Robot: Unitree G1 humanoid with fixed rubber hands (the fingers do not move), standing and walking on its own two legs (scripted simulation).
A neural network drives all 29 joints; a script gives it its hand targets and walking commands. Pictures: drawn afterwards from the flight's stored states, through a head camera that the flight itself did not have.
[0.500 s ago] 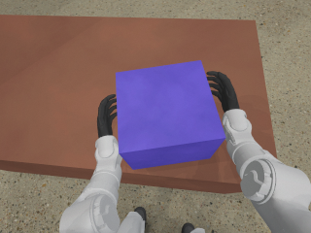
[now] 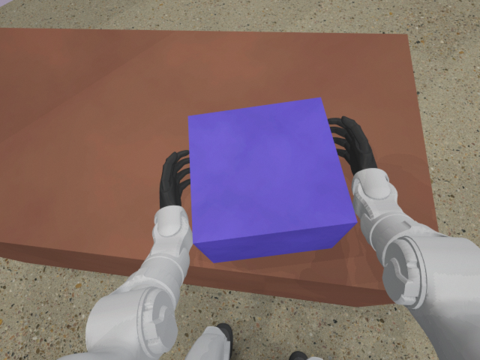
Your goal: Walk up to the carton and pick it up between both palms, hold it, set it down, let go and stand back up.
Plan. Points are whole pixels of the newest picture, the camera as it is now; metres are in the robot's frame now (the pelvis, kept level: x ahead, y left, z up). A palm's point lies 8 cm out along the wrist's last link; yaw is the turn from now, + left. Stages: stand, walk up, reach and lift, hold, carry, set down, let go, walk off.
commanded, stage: set down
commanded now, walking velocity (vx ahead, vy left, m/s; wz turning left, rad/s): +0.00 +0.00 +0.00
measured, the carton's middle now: (263, 185) +0.43 +0.06 -0.06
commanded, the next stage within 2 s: none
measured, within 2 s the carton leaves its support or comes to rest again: neither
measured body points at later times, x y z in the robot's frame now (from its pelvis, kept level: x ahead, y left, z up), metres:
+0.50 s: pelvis -0.02 +0.01 -0.02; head +0.14 -0.01 +0.40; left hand +0.38 +0.27 -0.02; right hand +0.52 -0.14 +0.00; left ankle +0.02 +0.16 -0.69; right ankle -0.02 -0.11 -0.69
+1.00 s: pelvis -0.02 +0.00 +0.01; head +0.11 -0.01 +0.45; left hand +0.40 +0.27 +0.07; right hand +0.53 -0.15 +0.10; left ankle +0.02 +0.16 -0.69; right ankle -0.02 -0.11 -0.69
